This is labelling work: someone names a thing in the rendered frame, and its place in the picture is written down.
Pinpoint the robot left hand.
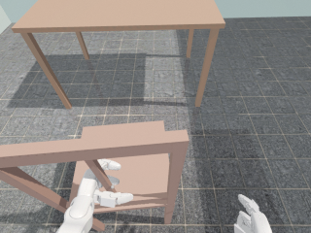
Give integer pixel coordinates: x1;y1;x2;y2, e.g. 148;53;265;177
77;158;133;208

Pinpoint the left robot forearm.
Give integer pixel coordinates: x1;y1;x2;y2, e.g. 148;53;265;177
55;195;95;233

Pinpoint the table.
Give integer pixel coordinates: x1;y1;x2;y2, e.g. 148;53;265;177
11;0;225;110

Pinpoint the chair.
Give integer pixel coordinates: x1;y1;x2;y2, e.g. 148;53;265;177
0;120;190;232

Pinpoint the robot right hand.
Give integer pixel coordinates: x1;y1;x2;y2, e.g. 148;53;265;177
234;194;272;233

